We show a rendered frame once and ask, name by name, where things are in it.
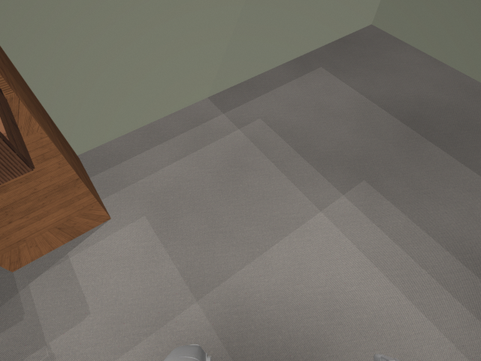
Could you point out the left robot thigh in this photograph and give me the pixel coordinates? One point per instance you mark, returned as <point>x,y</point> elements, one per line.
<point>188,353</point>

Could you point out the cabinet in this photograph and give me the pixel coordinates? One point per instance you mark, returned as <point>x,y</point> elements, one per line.
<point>56,202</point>

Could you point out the drawer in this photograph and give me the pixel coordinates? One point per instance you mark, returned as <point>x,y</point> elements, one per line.
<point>14,156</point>

